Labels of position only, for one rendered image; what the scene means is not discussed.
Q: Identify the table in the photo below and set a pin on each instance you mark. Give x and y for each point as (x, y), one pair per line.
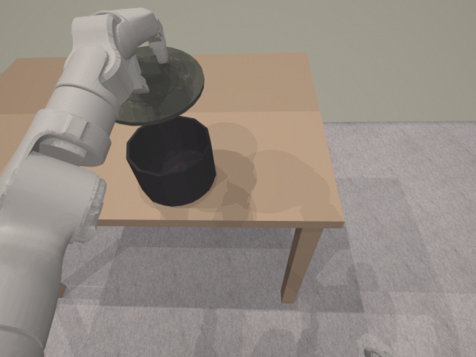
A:
(272, 162)

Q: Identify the pot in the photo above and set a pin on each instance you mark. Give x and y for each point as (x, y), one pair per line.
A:
(172, 161)

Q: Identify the knob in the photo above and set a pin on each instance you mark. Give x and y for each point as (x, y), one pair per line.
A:
(150, 70)

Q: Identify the left robot upper arm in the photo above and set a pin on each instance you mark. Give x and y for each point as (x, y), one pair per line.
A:
(50, 204)

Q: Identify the robot left hand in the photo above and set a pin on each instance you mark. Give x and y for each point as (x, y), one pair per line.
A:
(147, 28)

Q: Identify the robot left forearm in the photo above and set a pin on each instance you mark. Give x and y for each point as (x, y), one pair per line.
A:
(77, 121)

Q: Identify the lid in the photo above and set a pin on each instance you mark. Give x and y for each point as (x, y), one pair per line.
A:
(182, 87)

